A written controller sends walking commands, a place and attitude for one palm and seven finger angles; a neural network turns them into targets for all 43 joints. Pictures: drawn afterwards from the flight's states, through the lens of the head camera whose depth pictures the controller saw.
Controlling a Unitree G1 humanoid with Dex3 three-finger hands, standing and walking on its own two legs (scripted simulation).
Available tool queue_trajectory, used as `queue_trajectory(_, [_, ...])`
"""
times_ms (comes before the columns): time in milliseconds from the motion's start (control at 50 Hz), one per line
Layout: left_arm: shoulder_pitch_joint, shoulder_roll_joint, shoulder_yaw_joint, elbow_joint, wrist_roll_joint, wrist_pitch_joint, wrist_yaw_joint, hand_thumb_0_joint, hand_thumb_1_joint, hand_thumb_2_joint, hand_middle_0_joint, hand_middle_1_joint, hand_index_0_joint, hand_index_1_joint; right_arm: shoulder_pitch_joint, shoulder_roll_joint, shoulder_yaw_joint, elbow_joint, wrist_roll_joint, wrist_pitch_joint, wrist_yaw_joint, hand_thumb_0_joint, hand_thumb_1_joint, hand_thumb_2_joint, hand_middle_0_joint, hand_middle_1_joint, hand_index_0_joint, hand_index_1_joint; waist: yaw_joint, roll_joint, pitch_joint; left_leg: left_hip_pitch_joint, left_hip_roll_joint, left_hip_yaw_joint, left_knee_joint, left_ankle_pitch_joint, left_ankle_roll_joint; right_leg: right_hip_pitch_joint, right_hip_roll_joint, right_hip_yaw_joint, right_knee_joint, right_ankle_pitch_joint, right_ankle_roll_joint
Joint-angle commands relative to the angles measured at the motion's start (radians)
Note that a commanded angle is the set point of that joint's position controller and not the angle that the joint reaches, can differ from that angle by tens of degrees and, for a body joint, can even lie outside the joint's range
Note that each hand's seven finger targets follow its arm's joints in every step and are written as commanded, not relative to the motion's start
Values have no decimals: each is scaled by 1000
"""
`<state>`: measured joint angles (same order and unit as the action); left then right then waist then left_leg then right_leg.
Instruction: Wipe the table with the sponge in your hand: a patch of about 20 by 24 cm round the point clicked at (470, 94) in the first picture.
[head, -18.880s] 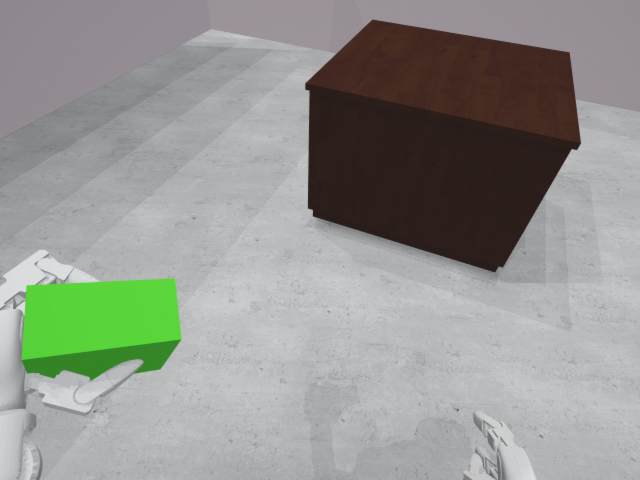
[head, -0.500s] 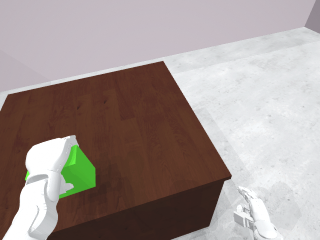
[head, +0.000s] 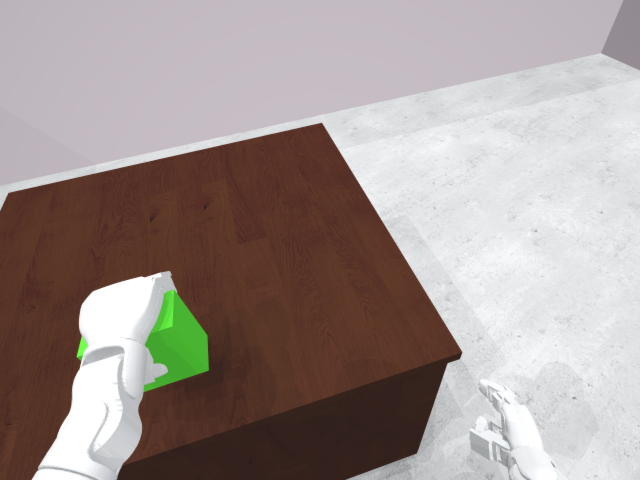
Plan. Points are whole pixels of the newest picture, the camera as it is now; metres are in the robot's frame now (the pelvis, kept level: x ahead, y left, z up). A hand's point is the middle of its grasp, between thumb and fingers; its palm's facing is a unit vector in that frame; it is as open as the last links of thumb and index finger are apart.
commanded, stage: move the sponge above the wiping area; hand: left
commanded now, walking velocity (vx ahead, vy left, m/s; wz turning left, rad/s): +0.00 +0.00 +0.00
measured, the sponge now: (156, 351) +0.25 +0.28 +0.02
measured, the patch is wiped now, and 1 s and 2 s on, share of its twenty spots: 0.00 0.00 0.00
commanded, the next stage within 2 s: lower the sponge onto the table in 1.42 s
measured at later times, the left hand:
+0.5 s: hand (151, 333) +0.26 +0.28 +0.04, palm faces -0.05 -0.11 -0.99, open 9.7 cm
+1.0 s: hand (165, 332) +0.27 +0.28 +0.02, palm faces -0.05 -0.11 -0.99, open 9.7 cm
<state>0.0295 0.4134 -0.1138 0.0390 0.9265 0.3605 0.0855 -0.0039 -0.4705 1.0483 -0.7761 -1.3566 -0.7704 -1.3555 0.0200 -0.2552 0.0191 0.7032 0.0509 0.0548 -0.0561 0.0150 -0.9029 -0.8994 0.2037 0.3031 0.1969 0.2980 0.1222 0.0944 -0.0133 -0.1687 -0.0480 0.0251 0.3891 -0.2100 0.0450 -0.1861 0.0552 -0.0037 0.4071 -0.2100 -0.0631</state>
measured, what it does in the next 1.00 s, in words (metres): stands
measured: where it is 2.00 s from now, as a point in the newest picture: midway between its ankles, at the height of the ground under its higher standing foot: outside the picture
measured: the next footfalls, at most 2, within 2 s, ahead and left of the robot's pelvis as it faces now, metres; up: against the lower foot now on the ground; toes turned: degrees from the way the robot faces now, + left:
none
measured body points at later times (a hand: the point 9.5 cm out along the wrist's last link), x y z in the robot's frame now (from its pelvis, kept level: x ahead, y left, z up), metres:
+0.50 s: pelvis +0.01 +0.00 +0.00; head +0.01 -0.03 +0.45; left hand +0.26 +0.29 +0.09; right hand +0.24 -0.22 -0.09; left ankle +0.00 +0.09 -0.74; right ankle +0.00 -0.08 -0.74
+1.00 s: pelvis +0.00 +0.01 +0.00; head +0.01 -0.02 +0.45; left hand +0.27 +0.28 +0.07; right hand +0.22 -0.22 -0.10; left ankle +0.00 +0.09 -0.74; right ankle +0.00 -0.08 -0.74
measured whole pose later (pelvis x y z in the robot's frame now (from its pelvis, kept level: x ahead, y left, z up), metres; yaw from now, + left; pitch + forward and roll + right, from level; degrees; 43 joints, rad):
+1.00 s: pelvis +0.00 +0.01 +0.00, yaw +0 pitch +2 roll +0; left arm -0.06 0.36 -0.15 0.26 0.95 0.35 0.17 0.00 -0.47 1.05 -0.78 -1.36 -0.77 -1.36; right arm 0.05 -0.25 -0.01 0.72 0.06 0.07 -0.06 0.01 -0.90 -0.90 0.20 0.30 0.20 0.30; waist 0.10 0.07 -0.05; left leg -0.22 -0.05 0.02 0.43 -0.23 0.05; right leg -0.23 0.05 0.00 0.43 -0.22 -0.06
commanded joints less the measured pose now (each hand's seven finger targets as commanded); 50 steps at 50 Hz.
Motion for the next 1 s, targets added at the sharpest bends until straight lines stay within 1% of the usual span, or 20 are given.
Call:
queue_trajectory(0, [-229,251,160,-189,35,16,56,0,100,1300,-1200,-1600,-1200,-1600,-216,-110,-29,-171,-5,-43,-3,0,-900,-900,200,300,200,300,10,-48,-219,57,10,-125,-35,217,-9,93,-33,170,-52,155,-34])
queue_trajectory(40, [-228,202,116,-194,36,21,54,0,100,1300,-1200,-1600,-1200,-1600,-213,-101,-29,-178,-2,-42,-1,0,-900,-900,200,300,200,300,1,-68,-226,55,13,-114,-27,240,-8,98,-39,152,-43,193,-28])
queue_trajectory(100, [-241,243,150,-185,42,29,57,0,100,1300,-1200,-1600,-1200,-1600,-223,-110,-28,-168,-4,-37,-1,0,-900,-900,200,300,200,300,4,-57,-214,60,8,-120,-22,236,-6,86,-33,181,-49,194,-35])
queue_trajectory(120, [-232,177,91,-199,38,30,53,0,100,1300,-1200,-1600,-1200,-1600,-219,-100,-27,-182,-3,-37,0,0,-900,-900,200,300,200,300,0,-49,-230,63,11,-111,-18,250,-4,96,-38,151,-40,214,-30])
queue_trajectory(180, [-206,195,111,-182,36,22,54,0,100,1300,-1200,-1600,-1200,-1600,-207,-105,-32,-175,-5,-38,2,0,-900,-900,200,300,200,300,-1,-78,-228,58,11,-114,-9,278,-5,99,-41,155,-33,267,-27])
queue_trajectory(200, [-201,244,159,-189,36,23,59,0,100,1300,-1200,-1600,-1200,-1600,-214,-111,-31,-170,-5,-36,1,0,-900,-900,200,300,200,300,6,-58,-224,60,8,-122,-11,264,-4,99,-34,180,-38,246,-34])
queue_trajectory(220, [-233,179,90,-181,36,26,53,0,100,1300,-1200,-1600,-1200,-1600,-212,-101,-26,-177,-4,-35,-3,0,-900,-900,200,300,200,300,-9,-65,-220,54,9,-108,-10,256,-2,94,-39,152,-37,246,-26])
queue_trajectory(300, [-313,244,134,-139,42,18,58,0,100,1300,-1200,-1600,-1200,-1600,-209,-111,-28,-159,-1,-33,-14,0,-900,-900,200,300,200,300,-13,-50,-193,51,4,-113,-16,204,1,63,-34,177,-58,180,-31])
queue_trajectory(500, [-284,222,135,-76,47,-24,80,0,100,1300,-1200,-1600,-1200,-1600,-178,-115,-43,-151,-4,-41,-9,0,-900,-900,200,300,200,300,-6,-35,-249,46,7,-106,-3,262,-7,82,-36,163,-31,259,-33])
queue_trajectory(540, [-273,179,100,-68,44,-18,82,0,100,1300,-1200,-1600,-1200,-1600,-176,-109,-43,-161,0,-42,-4,0,-900,-900,200,300,200,300,-10,-63,-241,34,12,-107,-3,264,-8,75,-40,141,-25,255,-28])
queue_trajectory(600, [-255,232,156,-49,41,-8,95,0,100,1300,-1200,-1600,-1200,-1600,-178,-120,-45,-155,-1,-34,-5,0,-900,-900,200,300,200,300,-1,-74,-238,23,9,-111,-5,253,-7,81,-37,162,-23,259,-31])
queue_trajectory(620, [-262,184,115,-46,34,-4,96,0,100,1300,-1200,-1600,-1200,-1600,-170,-112,-46,-162,4,-32,-7,0,-900,-900,200,300,200,300,-14,-85,-245,14,12,-100,-5,243,-3,92,-41,140,-20,254,-23])
queue_trajectory(660, [-296,189,108,-21,44,0,100,0,100,1300,-1200,-1600,-1200,-1600,-172,-115,-45,-154,4,-33,-9,0,-900,-900,200,300,200,300,-17,-104,-235,12,12,-103,-6,227,-3,70,-40,145,-28,231,-22])
queue_trajectory(700, [-351,214,120,-36,48,-4,106,0,100,1300,-1200,-1600,-1200,-1600,-175,-119,-46,-150,5,-32,-13,0,-900,-900,200,300,200,300,-21,-64,-234,24,10,-113,-9,204,-3,52,-34,158,-35,189,-28])
queue_trajectory(720, [-364,170,81,-34,45,-8,107,0,100,1300,-1200,-1600,-1200,-1600,-165,-111,-47,-156,7,-36,-14,0,-900,-900,200,300,200,300,-27,-54,-248,32,15,-107,-6,211,0,51,-37,132,-29,188,-24])
queue_trajectory(800, [-356,204,114,-16,56,-27,120,0,100,1300,-1200,-1600,-1200,-1600,-156,-117,-54,-140,3,-40,-13,0,-900,-900,200,300,200,300,-18,-22,-268,46,14,-116,3,234,-7,47,-31,148,-24,205,-32])
queue_trajectory(840, [-367,133,50,-4,58,-33,123,0,100,1300,-1200,-1600,-1200,-1600,-148,-107,-55,-145,5,-45,-7,0,-900,-900,200,300,200,300,-31,-51,-258,46,20,-113,9,244,-8,27,-34,124,-18,213,-27])
queue_trajectory(900, [-362,176,97,25,58,-21,135,0,100,1300,-1200,-1600,-1200,-1600,-149,-118,-55,-136,5,-35,-4,0,-900,-900,200,300,200,300,-20,-54,-251,30,19,-124,-2,229,-18,30,-28,138,-19,193,-33])
queue_trajectory(920, [-354,129,60,15,49,-20,136,0,100,1300,-1200,-1600,-1200,-1600,-148,-110,-57,-149,8,-34,-5,0,-900,-900,200,300,200,300,-26,-59,-254,33,22,-114,1,231,-12,35,-33,116,-17,195,-27])
queue_trajectory(980, [-385,139,53,23,62,-8,142,0,100,1300,-1200,-1600,-1200,-1600,-161,-111,-54,-146,9,-32,-2,0,-900,-900,200,300,200,300,-24,-59,-265,39,21,-116,1,223,-14,29,-35,125,-21,182,-26])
